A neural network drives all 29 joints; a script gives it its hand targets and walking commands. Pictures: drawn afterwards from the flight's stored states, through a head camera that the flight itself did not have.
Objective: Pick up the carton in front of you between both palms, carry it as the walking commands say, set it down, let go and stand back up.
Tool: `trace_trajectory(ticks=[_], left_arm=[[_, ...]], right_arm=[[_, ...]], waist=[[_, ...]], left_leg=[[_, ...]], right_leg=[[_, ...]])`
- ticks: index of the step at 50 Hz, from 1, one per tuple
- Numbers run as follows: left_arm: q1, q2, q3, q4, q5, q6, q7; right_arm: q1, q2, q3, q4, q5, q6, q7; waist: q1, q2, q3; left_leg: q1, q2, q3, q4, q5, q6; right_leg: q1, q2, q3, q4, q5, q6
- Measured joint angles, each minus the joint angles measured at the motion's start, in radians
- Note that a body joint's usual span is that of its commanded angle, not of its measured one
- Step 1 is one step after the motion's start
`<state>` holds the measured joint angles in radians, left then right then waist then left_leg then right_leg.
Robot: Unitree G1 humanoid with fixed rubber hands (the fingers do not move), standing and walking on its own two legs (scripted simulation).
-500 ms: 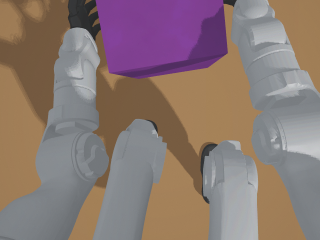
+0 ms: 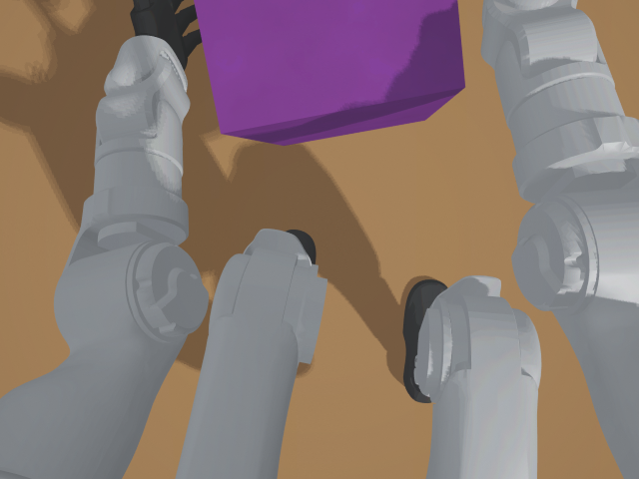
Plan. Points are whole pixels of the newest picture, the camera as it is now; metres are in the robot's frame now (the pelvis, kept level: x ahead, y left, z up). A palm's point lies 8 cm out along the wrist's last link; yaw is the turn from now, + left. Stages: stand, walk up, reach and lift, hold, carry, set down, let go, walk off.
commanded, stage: set down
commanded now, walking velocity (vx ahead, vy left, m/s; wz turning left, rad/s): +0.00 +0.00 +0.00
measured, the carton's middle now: (333, 33) +0.53 +0.11 -0.26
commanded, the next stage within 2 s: let go in 1.54 s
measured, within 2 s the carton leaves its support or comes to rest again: neither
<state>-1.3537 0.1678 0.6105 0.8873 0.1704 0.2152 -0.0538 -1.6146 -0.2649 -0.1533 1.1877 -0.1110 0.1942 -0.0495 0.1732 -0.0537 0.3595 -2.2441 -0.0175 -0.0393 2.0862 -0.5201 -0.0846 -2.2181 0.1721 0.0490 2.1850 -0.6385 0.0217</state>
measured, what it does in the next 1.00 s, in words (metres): rises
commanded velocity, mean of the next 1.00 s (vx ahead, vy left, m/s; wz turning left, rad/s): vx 0.00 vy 0.00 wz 0.00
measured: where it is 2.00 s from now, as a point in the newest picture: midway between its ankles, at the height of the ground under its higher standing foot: (353, 334)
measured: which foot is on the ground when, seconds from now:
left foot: down 0.00-1.00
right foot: down 0.00-1.00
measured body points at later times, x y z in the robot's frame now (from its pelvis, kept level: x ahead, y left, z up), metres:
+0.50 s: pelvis +0.00 +0.01 -0.01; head +0.39 +0.03 +0.21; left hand +0.49 +0.30 -0.21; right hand +0.60 -0.07 -0.21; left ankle +0.13 +0.14 -0.35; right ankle +0.09 -0.10 -0.35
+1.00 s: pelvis +0.00 +0.01 +0.08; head +0.35 +0.05 +0.36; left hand +0.50 +0.31 -0.04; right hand +0.62 -0.06 -0.04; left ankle +0.13 +0.14 -0.35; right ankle +0.09 -0.10 -0.35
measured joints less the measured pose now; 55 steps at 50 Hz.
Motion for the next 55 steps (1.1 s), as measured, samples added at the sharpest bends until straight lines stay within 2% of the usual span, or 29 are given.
trace_trajectory(ticks=[7, 13, 19, 23, 26, 32, 38, 46, 55], left_arm=[[-0.016, 0.012, 0.020, 0.035, 0.009, -0.016, -0.010], [-0.048, 0.029, 0.006, 0.118, -0.018, -0.077, 0.011], [-0.072, 0.092, -0.090, 0.238, -0.161, -0.164, 0.099], [-0.071, 0.143, -0.166, 0.251, -0.265, -0.191, 0.118], [-0.061, 0.163, -0.210, 0.223, -0.322, -0.193, 0.126], [-0.024, 0.152, -0.260, 0.109, -0.373, -0.150, 0.152], [0.023, 0.109, -0.278, 0.002, -0.344, -0.079, 0.176], [0.071, 0.068, -0.251, -0.001, -0.277, -0.054, 0.168], [0.144, 0.055, -0.220, -0.088, -0.263, -0.022, 0.148]], right_arm=[[0.002, -0.001, 0.003, -0.008, -0.006, -0.011, 0.023], [-0.004, -0.028, 0.059, -0.008, 0.030, -0.028, 0.021], [0.002, -0.115, 0.187, -0.006, 0.175, -0.061, -0.029], [0.006, -0.168, 0.260, -0.035, 0.260, -0.070, -0.032], [0.010, -0.183, 0.284, -0.070, 0.292, -0.069, -0.031], [0.037, -0.179, 0.256, -0.144, 0.270, -0.035, -0.040], [0.072, -0.159, 0.174, -0.156, 0.220, 0.017, -0.042], [0.088, -0.137, 0.068, -0.063, 0.149, 0.017, -0.010], [0.159, -0.135, 0.064, -0.154, 0.137, 0.040, -0.002]], waist=[[-0.004, 0.007, 0.008], [0.001, 0.019, 0.046], [-0.002, 0.040, 0.103], [-0.009, 0.048, 0.110], [-0.012, 0.049, 0.096], [-0.011, 0.048, 0.036], [0.001, 0.024, -0.062], [0.007, 0.005, -0.217], [0.008, 0.012, -0.299]], left_leg=[[-0.001, 0.002, 0.001, 0.008, -0.001, -0.001], [0.010, 0.007, 0.005, 0.021, -0.003, 0.001], [0.017, 0.021, 0.025, 0.035, -0.005, 0.023], [0.001, 0.035, 0.041, 0.045, 0.000, 0.048], [-0.012, 0.040, 0.051, 0.047, 0.006, 0.062], [-0.016, 0.021, 0.054, 0.019, 0.026, 0.067], [0.025, -0.001, 0.036, -0.073, 0.045, 0.061], [0.070, -0.010, 0.020, -0.216, 0.067, 0.059], [0.135, -0.006, 0.018, -0.355, 0.085, 0.062]], right_leg=[[-0.002, -0.011, -0.007, 0.011, -0.003, -0.009], [0.010, -0.018, -0.008, 0.024, -0.007, -0.007], [0.025, -0.037, -0.004, 0.037, -0.017, 0.001], [0.019, -0.053, -0.005, 0.045, -0.022, 0.003], [0.010, -0.061, -0.002, 0.049, -0.023, 0.006], [0.019, -0.085, -0.001, 0.026, -0.020, 0.008], [0.070, -0.103, -0.015, -0.071, -0.007, -0.001], [0.117, -0.108, -0.023, -0.225, 0.023, -0.005], [0.176, -0.100, -0.015, -0.373, 0.055, -0.003]])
